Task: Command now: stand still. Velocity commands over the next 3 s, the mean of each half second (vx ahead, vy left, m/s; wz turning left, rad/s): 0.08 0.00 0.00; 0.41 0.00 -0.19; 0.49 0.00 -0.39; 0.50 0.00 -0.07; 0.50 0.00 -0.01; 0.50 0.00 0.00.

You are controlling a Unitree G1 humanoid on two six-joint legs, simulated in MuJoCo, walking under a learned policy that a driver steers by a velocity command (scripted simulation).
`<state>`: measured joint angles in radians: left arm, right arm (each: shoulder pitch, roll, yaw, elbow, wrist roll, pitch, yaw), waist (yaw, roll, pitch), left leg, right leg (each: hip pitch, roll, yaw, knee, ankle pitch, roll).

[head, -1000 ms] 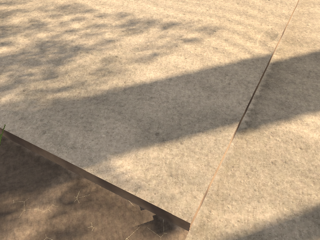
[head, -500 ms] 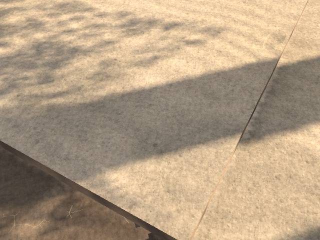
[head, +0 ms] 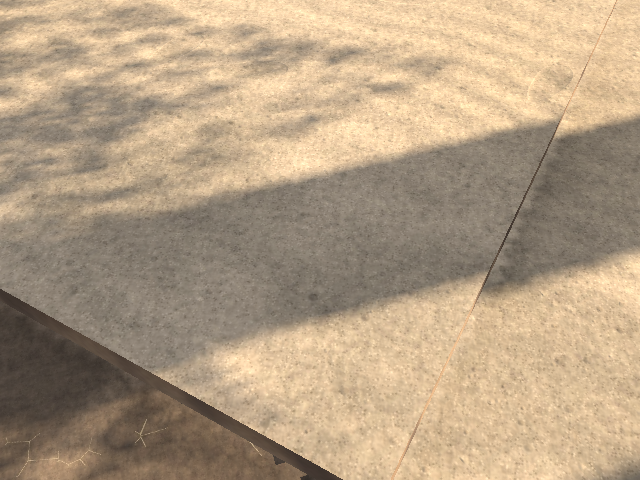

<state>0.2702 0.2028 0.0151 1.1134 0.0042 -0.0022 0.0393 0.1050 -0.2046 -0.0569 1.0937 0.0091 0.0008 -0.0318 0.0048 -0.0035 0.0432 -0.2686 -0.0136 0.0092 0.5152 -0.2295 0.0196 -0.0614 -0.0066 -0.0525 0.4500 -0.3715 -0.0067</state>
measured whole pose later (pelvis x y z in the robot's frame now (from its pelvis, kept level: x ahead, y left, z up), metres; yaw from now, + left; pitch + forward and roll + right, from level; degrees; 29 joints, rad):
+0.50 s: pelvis +0.01 +0.02 +0.00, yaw +0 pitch -1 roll +0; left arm 0.44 0.21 0.05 1.11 -0.02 -0.06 0.04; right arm 0.18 -0.21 -0.06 1.10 0.03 -0.05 0.00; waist 0.03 -0.03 0.00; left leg -0.37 0.02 0.06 0.78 -0.44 0.07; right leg -0.04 -0.03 -0.04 0.44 -0.40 -0.01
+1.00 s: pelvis +0.22 +0.04 -0.01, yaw -8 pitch +1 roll +1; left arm 0.06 0.21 0.05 0.88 -0.03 -0.06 -0.04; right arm 0.40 -0.20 -0.03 1.08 -0.01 -0.09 -0.03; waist -0.06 -0.02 0.02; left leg 0.16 -0.03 0.21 0.18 -0.36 0.01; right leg -0.71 -0.08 -0.01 0.77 -0.02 -0.08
